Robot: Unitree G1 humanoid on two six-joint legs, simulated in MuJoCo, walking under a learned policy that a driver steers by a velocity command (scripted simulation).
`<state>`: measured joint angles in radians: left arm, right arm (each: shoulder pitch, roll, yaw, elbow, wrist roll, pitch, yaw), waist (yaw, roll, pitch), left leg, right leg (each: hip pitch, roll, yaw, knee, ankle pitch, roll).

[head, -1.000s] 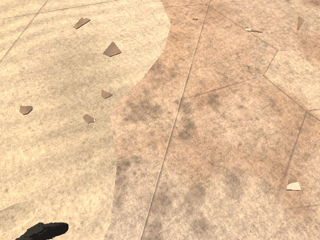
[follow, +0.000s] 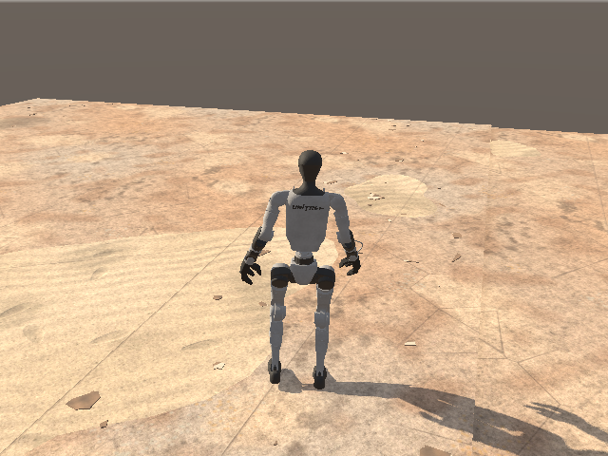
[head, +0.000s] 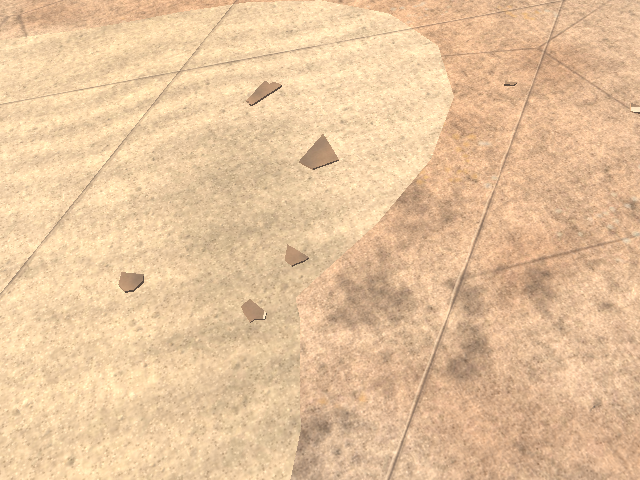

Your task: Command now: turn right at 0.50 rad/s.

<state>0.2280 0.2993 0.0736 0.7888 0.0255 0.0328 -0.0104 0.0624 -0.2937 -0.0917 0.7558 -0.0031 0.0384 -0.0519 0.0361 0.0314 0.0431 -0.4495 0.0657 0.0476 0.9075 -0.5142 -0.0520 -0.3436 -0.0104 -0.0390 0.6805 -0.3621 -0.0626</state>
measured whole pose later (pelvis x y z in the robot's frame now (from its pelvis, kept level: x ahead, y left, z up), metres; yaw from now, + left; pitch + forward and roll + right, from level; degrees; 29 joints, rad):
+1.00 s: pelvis +0.01 -0.01 +0.01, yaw -24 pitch -1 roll +0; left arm 0.17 0.24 0.02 0.68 0.02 0.02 0.00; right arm 0.18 -0.29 -0.03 0.84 -0.02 0.00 -0.01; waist -0.03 0.03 0.03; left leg -0.20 0.06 -0.01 0.48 -0.27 -0.07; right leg -0.21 0.03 0.03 0.51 -0.29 -0.02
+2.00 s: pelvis +0.14 -0.02 +0.02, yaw -24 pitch +1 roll -1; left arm 0.11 0.28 0.06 0.80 -0.02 -0.07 -0.02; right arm 0.46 -0.21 -0.01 1.06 0.00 -0.08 0.00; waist -0.08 -0.04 0.02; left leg 0.06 -0.02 0.03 0.20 -0.28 0.05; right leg -0.62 -0.08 -0.01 0.81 -0.09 0.00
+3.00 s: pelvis +0.64 -0.20 +0.02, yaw -23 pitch +1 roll +0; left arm 0.14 0.28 0.05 0.91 0.00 -0.03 0.03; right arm 0.22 -0.23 -0.03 0.93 -0.02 -0.08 0.02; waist -0.02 -0.05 0.05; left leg -0.21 -0.05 0.07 0.32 -0.13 0.08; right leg -0.53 -0.08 0.04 0.81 -0.22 0.03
